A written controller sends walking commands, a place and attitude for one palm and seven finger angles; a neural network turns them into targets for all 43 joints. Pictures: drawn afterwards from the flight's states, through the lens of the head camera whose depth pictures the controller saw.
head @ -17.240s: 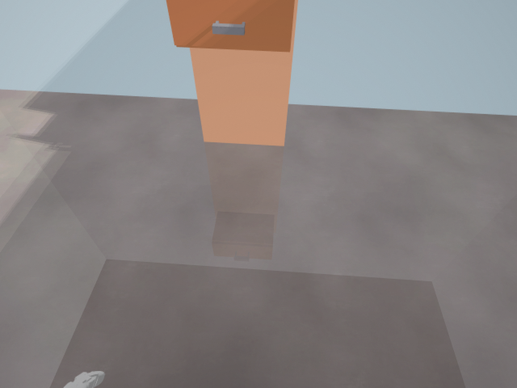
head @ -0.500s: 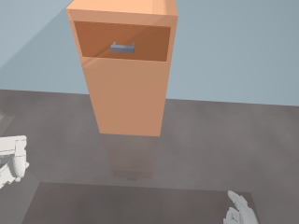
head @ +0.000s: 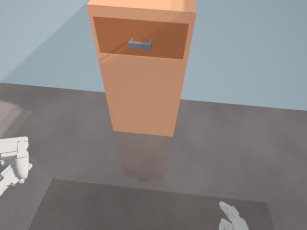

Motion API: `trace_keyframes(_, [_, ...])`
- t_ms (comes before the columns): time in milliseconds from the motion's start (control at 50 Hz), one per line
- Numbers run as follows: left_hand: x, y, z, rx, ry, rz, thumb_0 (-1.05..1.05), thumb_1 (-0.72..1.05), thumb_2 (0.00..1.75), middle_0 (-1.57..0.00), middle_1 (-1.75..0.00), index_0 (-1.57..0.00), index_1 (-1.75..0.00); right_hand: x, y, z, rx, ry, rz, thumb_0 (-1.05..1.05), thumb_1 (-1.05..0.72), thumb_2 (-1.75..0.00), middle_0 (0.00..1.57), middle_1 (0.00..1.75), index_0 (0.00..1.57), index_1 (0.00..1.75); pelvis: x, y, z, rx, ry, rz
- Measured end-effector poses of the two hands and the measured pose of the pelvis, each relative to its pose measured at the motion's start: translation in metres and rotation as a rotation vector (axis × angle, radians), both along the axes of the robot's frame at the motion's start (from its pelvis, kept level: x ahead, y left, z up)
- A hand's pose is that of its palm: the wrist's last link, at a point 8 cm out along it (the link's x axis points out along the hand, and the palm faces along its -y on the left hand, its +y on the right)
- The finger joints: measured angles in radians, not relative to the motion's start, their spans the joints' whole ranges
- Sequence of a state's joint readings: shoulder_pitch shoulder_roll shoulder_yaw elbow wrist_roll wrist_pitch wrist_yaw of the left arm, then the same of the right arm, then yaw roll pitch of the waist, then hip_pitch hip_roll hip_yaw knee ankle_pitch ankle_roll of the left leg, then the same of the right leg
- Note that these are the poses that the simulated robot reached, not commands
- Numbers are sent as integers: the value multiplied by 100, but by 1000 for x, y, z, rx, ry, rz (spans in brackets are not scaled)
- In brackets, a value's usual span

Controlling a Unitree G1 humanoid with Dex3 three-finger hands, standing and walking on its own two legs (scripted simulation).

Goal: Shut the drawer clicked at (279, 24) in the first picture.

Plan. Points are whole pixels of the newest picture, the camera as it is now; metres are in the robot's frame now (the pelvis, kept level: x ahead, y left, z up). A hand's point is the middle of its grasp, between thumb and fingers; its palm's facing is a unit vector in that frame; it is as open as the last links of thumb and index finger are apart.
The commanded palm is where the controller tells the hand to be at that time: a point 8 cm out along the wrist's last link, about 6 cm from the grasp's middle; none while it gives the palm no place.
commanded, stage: stop stepping back and stand still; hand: left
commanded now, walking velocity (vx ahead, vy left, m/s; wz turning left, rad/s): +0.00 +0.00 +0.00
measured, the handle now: (140, 43) +0.91 +0.13 +0.04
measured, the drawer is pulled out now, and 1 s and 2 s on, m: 0.00 0.00 0.00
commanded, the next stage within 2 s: let the arm hang, fingers relaxed in 0.04 s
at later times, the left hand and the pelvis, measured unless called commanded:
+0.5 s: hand out of the picture +0.03 +0.20 -0.17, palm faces +0.06 -0.97 -0.22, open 3.4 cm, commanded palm none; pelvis +0.01 +0.00 +0.00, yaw +3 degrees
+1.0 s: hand out of the picture +0.00 +0.17 -0.17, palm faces +0.05 -0.98 -0.17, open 7.2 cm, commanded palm none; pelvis +0.01 +0.01 +0.01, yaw +1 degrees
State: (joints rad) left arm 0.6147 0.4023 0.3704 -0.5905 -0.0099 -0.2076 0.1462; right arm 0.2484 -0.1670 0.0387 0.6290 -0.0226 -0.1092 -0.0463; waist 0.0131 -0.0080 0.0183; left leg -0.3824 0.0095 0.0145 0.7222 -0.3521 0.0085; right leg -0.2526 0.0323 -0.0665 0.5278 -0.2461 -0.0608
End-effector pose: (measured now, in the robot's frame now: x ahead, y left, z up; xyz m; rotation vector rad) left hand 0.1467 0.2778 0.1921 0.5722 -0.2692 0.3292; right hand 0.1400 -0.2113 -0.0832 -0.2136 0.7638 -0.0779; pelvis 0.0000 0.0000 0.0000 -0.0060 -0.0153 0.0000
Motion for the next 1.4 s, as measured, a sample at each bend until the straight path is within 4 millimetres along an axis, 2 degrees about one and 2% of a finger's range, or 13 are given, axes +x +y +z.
trace_keyframes(160, [19,6,-14,-46,12,2,1,88,90,-140,-160,-141,-159,21,-28,6,-75,-19,-36,1,-91,-90,20,30,20,30,15,6,-2,-2,-5,13])
trace_keyframes(220, [43,19,-90,-148,317,43,0,89,90,-139,-159,-139,-158,29,-37,-7,-65,32,-6,1,-91,-90,20,30,20,30,14,10,-4,8,15,39])
trace_keyframes(280, [37,17,-191,-306,705,134,0,90,90,-134,-154,-134,-154,27,-41,-20,-58,91,-3,1,-91,-90,20,30,20,30,12,7,-8,18,22,44])
trace_keyframes(320, [13,2,-247,-390,947,159,0,90,90,-129,-149,-129,-149,19,-40,-23,-51,134,-15,1,-91,-90,20,30,20,30,11,5,-7,15,14,44])
trace_keyframes(360, [-19,-19,-290,-463,1148,161,1,90,90,-123,-143,-123,-143,5,-39,-26,-53,194,-30,1,-91,-90,20,30,20,30,11,3,-5,11,4,45])
trace_keyframes(400, [-53,-39,-318,-527,1308,167,1,91,90,-116,-137,-116,-136,-14,-36,-28,-58,268,-44,1,-91,-90,20,30,20,30,12,2,-3,9,-3,43])
trace_keyframes(420, [-67,-39,-325,-527,1354,209,1,90,90,-113,-136,-113,-133,-24,-34,-30,-60,310,-48,1,-91,-90,20,30,20,30,12,1,-2,6,-5,44])
trace_keyframes(480, [-110,-34,-333,-586,1462,296,1,90,90,-102,-128,-102,-121,-56,-28,-37,-58,447,-50,1,-91,-90,20,30,20,30,12,0,3,-4,-4,49])
trace_keyframes(580, [-166,-28,-327,-609,1600,393,1,90,90,-83,-105,-83,-101,-101,-14,-47,-23,619,-65,1,-91,-90,20,30,20,30,12,3,8,-8,0,50])
trace_keyframes(700, [-196,-32,-319,-609,1694,439,1,90,90,-60,-77,-60,-75,-132,1,-54,27,697,-101,1,-91,-90,20,30,20,30,13,7,11,-4,-5,40])
trace_keyframes(860, [-178,-49,-323,-631,1658,387,0,91,90,-32,-45,-32,-44,-143,14,-59,63,698,-126,0,-91,-90,20,30,20,30,13,10,11,3,-13,29])
trace_keyframes(1020, [-146,-61,-329,-633,1587,319,1,92,90,-22,-33,-22,-32,-141,18,-59,80,667,-145,0,-91,-90,20,30,20,30,13,8,10,7,-15,22])
trace_keyframes(1400, [-147,-58,-325,-624,1586,342,0,91,90,-20,-30,-20,-29,-140,-1,-57,54,671,-157,0,-91,-90,20,30,20,30,17,1,11,6,-17,22])
